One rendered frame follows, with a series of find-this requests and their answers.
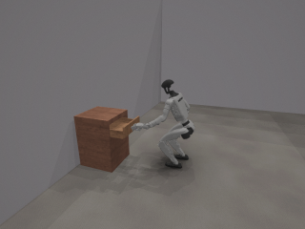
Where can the left robot forearm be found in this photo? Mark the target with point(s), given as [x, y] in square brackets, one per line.
[153, 123]

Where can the left robot hand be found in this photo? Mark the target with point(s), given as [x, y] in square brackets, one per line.
[138, 126]

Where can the right robot shin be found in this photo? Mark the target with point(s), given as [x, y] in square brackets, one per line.
[174, 143]

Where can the robot right upper arm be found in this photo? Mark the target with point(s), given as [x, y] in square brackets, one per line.
[186, 103]

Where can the drawer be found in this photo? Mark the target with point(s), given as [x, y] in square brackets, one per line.
[121, 128]

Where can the cabinet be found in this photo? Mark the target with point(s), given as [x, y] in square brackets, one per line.
[96, 148]

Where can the humanoid robot head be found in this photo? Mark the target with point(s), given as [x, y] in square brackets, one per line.
[167, 84]

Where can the robot left upper arm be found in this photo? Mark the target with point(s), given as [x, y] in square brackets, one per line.
[168, 104]

